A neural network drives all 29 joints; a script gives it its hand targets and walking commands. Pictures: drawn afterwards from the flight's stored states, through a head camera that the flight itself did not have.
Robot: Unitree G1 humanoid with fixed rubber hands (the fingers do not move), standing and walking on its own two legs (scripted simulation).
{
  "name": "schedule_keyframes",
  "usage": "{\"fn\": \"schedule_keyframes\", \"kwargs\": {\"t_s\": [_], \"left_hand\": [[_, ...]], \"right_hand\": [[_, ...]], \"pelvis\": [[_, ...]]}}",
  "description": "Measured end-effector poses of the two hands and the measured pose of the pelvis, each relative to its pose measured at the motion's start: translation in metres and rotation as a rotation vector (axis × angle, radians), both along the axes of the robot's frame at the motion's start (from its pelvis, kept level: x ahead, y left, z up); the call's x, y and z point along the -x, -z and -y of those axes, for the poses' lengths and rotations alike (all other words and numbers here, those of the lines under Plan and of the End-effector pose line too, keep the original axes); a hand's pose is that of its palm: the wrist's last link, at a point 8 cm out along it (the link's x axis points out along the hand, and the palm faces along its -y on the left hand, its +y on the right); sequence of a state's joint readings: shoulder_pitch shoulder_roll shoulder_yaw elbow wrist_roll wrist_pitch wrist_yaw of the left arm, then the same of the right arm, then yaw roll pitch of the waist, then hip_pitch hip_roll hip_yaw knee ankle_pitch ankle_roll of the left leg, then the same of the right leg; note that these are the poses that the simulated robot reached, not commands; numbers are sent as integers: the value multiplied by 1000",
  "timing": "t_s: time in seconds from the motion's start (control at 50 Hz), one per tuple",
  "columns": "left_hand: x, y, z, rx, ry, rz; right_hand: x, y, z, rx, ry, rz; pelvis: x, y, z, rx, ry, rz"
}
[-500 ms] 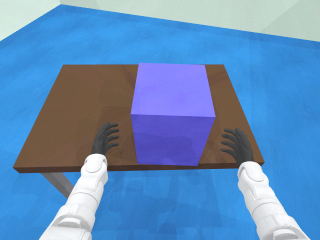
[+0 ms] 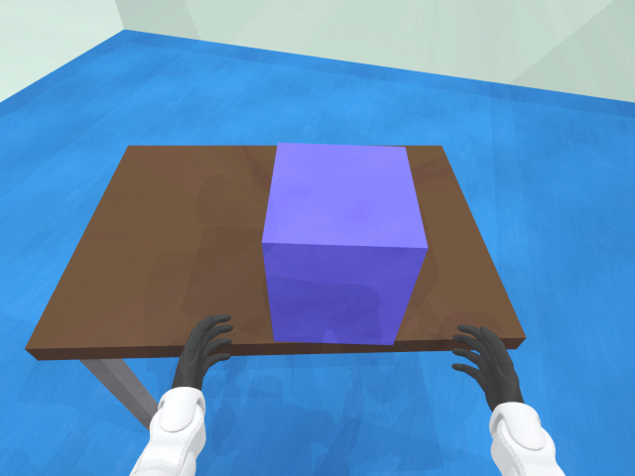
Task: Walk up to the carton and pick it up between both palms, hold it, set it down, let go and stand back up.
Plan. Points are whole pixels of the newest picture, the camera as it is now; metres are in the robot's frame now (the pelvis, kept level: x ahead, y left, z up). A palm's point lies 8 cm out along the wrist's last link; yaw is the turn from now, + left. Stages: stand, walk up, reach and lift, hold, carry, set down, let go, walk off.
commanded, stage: set down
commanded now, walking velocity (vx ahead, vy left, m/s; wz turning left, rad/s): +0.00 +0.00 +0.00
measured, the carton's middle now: (337, 247) +0.46 -0.01 +0.00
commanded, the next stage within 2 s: let go in 1.18 s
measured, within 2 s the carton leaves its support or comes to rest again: neither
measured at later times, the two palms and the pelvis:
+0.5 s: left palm (167, 408) +0.22 +0.22 -0.05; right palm (493, 429) +0.21 -0.21 -0.05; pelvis +0.01 +0.01 +0.00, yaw +0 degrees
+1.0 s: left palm (146, 448) +0.18 +0.24 -0.07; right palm (494, 471) +0.16 -0.20 -0.08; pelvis +0.01 +0.01 +0.00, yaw -1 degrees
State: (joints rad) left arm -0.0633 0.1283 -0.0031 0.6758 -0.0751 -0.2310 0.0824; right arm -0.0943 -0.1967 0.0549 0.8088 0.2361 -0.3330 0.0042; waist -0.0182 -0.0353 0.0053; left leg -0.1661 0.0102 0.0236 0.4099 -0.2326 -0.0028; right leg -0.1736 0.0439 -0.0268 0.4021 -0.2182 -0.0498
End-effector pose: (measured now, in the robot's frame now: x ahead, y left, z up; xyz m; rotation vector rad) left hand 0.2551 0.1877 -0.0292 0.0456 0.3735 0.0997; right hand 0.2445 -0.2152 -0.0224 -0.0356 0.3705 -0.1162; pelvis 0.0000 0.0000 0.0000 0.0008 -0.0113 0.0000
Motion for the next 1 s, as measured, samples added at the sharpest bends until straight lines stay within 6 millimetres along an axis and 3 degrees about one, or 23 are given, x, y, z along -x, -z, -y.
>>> {"fn": "schedule_keyframes", "kwargs": {"t_s": [0.1,0.3,0.64,1.0], "left_hand": [[15,11,-5,-5,-24,-6],[13,4,-17,-28,-9,17],[54,31,-31,-49,-9,-212],[76,42,-49,-97,7,-376]], "right_hand": [[13,8,-1,-4,7,-17],[12,15,-13,-16,2,-8],[57,34,-4,44,6,-184],[81,53,-12,60,-15,-300]], "pelvis": [[3,2,2,-4,0,-18],[1,3,-2,-4,0,-23],[-10,-1,-8,3,12,48],[-12,-2,-13,8,22,48]]}}
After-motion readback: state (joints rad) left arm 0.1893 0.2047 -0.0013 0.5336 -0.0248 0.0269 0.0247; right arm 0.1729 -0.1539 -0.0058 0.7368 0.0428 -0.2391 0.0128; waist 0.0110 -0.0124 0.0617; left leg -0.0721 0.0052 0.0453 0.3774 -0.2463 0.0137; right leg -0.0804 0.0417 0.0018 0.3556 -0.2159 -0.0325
